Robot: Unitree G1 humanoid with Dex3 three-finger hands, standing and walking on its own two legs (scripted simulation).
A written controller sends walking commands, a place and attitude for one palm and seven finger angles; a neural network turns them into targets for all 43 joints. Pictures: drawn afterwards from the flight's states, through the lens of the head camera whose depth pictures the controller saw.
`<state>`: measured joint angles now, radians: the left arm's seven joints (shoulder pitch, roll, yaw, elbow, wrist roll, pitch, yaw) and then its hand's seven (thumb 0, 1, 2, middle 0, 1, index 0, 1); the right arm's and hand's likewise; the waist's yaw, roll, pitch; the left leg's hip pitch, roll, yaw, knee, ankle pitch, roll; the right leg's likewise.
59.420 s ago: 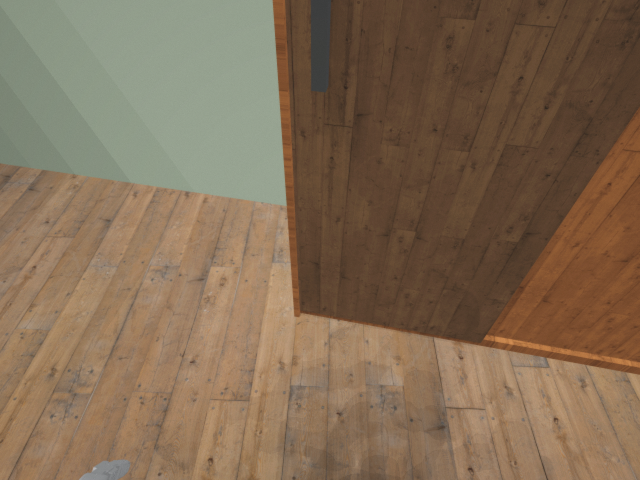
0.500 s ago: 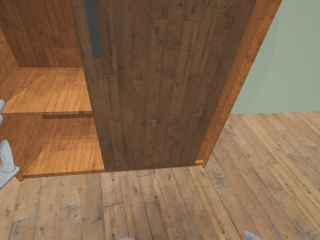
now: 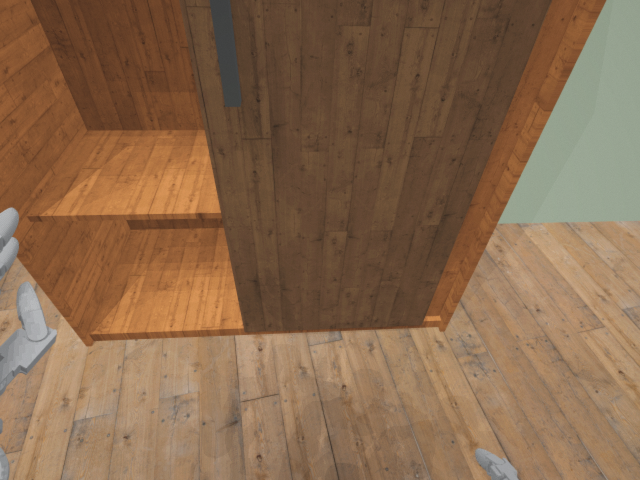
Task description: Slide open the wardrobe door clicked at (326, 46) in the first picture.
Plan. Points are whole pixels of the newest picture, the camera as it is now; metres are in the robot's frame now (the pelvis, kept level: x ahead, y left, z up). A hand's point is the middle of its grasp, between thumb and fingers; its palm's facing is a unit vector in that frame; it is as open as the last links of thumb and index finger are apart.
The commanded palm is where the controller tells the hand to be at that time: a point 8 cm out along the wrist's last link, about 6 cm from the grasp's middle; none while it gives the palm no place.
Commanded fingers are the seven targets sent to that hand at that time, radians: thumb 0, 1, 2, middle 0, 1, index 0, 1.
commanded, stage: let the arm hang, fingers relaxed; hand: left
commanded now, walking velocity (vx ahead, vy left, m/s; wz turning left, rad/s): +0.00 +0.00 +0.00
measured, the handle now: (226, 34) +0.70 +0.23 +0.26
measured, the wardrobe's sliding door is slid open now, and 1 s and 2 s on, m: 0.53 0.53 0.53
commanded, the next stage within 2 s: look to check the result in 1.08 s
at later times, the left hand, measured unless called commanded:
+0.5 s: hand out of the picture +0.02 +0.19 -0.16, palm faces +0.07 -0.97 -0.22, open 7.2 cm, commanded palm none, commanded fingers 0.00 0.90 0.90 -0.20 -0.30 -0.20 -0.30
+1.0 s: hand out of the picture +0.04 +0.19 -0.16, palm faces +0.04 -0.98 -0.19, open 7.3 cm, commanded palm none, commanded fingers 0.00 0.90 0.90 -0.20 -0.30 -0.20 -0.30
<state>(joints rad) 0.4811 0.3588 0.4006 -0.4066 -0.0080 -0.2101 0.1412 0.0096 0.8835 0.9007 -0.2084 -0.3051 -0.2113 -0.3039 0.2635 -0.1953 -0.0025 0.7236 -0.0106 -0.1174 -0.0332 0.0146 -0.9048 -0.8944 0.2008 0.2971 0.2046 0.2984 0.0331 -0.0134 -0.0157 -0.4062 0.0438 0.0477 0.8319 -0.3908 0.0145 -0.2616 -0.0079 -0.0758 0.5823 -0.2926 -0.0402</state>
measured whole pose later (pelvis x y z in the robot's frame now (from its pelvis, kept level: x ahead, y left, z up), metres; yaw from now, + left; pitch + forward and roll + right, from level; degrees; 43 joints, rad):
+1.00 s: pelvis +0.02 +0.01 +0.02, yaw +2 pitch -1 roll +0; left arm 0.19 0.18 0.00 1.14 0.01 -0.01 0.02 0.00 0.92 0.90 -0.20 -0.30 -0.20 -0.30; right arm 0.23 -0.16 0.00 1.15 -0.02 0.00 -0.03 0.01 -0.91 -0.89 0.20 0.30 0.20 0.30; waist -0.01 0.00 0.04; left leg -0.13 -0.02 0.05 0.38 -0.23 0.03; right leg -0.15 -0.01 0.03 0.38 -0.20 0.02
